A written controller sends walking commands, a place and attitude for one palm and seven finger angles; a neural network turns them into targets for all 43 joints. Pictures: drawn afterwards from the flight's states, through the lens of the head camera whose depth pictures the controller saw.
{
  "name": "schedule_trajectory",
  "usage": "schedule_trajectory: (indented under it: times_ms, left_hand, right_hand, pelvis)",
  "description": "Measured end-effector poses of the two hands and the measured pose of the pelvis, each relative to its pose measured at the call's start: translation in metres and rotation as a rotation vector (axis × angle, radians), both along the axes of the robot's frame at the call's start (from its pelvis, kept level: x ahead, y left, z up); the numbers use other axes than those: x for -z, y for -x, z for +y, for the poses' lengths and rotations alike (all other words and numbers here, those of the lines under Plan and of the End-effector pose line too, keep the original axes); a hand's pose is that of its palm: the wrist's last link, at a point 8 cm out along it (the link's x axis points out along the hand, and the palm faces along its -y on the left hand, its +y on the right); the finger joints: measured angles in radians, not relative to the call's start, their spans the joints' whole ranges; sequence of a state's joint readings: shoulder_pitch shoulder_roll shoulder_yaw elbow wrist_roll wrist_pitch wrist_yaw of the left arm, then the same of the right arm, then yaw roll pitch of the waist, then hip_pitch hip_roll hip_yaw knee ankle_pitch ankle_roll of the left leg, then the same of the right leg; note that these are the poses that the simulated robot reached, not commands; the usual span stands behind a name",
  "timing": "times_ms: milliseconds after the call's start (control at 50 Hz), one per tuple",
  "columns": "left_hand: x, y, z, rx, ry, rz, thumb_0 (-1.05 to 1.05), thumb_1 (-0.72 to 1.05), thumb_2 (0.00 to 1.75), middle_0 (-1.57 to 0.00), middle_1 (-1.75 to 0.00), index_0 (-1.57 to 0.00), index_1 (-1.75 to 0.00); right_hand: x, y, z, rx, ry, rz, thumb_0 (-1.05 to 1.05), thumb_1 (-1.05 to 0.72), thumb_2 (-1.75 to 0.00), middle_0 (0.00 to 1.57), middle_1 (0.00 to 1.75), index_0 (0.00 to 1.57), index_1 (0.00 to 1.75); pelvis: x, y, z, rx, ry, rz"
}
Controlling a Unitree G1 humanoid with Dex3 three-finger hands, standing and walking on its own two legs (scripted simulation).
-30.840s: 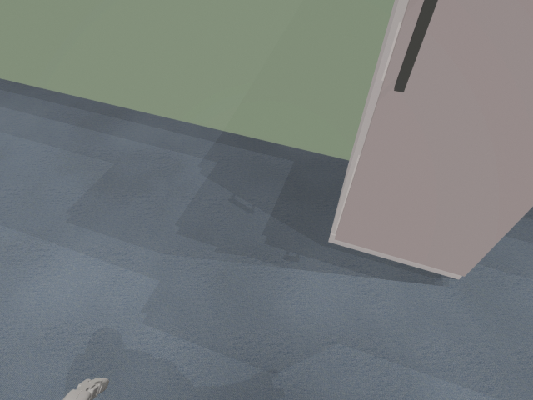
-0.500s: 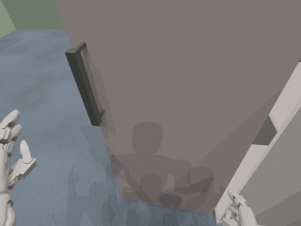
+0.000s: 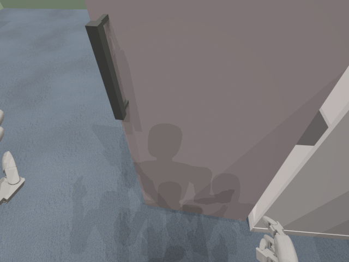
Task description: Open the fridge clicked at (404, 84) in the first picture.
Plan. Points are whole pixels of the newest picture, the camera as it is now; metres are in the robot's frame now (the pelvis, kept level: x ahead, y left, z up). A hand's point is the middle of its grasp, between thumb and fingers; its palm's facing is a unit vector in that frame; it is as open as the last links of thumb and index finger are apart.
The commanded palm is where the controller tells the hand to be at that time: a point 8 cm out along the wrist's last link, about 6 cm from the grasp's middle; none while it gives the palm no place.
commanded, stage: step back with the hand held close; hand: left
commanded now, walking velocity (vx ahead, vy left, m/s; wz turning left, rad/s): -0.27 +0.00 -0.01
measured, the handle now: (113, 73) +0.47 +0.19 +0.20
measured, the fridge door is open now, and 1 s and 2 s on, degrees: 85 85 85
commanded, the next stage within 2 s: stop stepping back and stand still in 0.62 s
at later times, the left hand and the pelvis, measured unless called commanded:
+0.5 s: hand out of the picture +0.10 +0.26 +0.18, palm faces +0.50 -0.74 -0.44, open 7.4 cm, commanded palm +0.04 +0.29 +0.19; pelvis -0.09 -0.01 +0.00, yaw +1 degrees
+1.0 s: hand out of the picture -0.05 +0.25 +0.18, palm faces +0.44 -0.80 -0.40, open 7.4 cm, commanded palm -0.10 +0.29 +0.19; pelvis -0.25 +0.00 +0.00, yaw -2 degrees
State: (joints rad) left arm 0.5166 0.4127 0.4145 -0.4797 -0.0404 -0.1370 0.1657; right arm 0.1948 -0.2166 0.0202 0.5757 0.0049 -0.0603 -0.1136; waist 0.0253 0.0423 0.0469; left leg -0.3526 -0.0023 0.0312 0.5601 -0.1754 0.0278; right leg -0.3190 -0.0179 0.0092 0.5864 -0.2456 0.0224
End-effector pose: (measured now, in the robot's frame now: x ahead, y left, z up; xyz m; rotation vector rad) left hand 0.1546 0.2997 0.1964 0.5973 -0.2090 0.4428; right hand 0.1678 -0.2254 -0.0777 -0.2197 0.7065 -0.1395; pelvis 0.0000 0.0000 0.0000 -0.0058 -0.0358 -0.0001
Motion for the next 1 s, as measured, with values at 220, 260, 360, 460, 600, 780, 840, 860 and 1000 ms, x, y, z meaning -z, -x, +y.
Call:
schedule_trajectory:
  times_ms: [220,260,360,460,600,780,840,860,1000]
  left_hand:
    - [0.014,0.042,-0.004,-0.005,0.077,-0.070,0.01,0.89,0.89,-0.21,-0.30,-0.21,-0.30]
    - [0.014,0.047,0.000,0.010,0.061,-0.092,0.01,0.89,0.89,-0.21,-0.30,-0.21,-0.30]
    - [0.008,0.069,0.010,-0.021,0.001,-0.078,0.01,0.89,0.89,-0.22,-0.31,-0.21,-0.30]
    - [0.004,0.094,-0.002,-0.031,-0.002,-0.077,0.01,0.89,0.89,-0.21,-0.30,-0.21,-0.30]
    - [0.000,0.105,-0.015,0.076,0.030,-0.060,0.01,0.89,0.89,-0.21,-0.30,-0.21,-0.30]
    - [0.014,0.150,0.006,0.105,0.030,0.029,0.01,0.89,0.89,-0.21,-0.30,-0.21,-0.30]
    - [0.014,0.181,0.000,0.101,0.048,0.040,0.01,0.89,0.89,-0.21,-0.30,-0.21,-0.30]
    - [0.014,0.192,-0.003,0.100,0.050,0.034,0.01,0.89,0.89,-0.21,-0.30,-0.21,-0.30]
    - [0.004,0.252,-0.008,0.064,0.082,-0.065,0.01,0.89,0.89,-0.22,-0.31,-0.21,-0.30]
  right_hand:
    - [0.007,0.042,-0.006,-0.027,0.048,0.037,0.01,-0.91,-0.90,0.20,0.31,0.21,0.30]
    - [0.006,0.051,-0.007,-0.018,0.070,0.030,0.01,-0.91,-0.90,0.20,0.30,0.21,0.30]
    - [0.000,0.070,-0.005,-0.004,0.048,-0.001,0.01,-0.91,-0.90,0.20,0.30,0.21,0.30]
    - [0.006,0.082,-0.005,-0.036,0.015,-0.004,0.01,-0.91,-0.90,0.20,0.30,0.21,0.30]
    - [-0.007,0.108,-0.005,-0.006,0.029,0.030,0.01,-0.91,-0.90,0.20,0.30,0.21,0.30]
    - [-0.028,0.158,0.000,0.029,0.050,-0.047,0.01,-0.91,-0.90,0.20,0.30,0.21,0.30]
    - [-0.029,0.187,0.001,0.021,0.031,-0.071,0.01,-0.91,-0.90,0.20,0.30,0.21,0.30]
    - [-0.027,0.197,0.000,0.019,0.026,-0.075,0.01,-0.91,-0.90,0.20,0.30,0.21,0.30]
    - [-0.012,0.276,-0.013,0.033,0.046,0.027,0.01,-0.91,-0.90,0.20,0.31,0.21,0.30]
  pelvis:
    - [0.007,0.038,0.001,-0.033,0.007,0.014]
    - [0.010,0.048,0.003,-0.036,0.011,0.005]
    - [0.007,0.065,0.000,-0.051,0.030,0.016]
    - [0.008,0.085,-0.008,-0.015,0.023,0.060]
    - [-0.004,0.113,-0.004,-0.002,-0.012,0.051]
    - [-0.004,0.176,0.007,0.041,-0.004,0.046]
    - [-0.004,0.198,0.006,0.048,0.007,0.038]
    - [-0.003,0.205,0.004,0.048,0.006,0.036]
    - [-0.005,0.250,-0.001,0.038,-0.004,0.005]
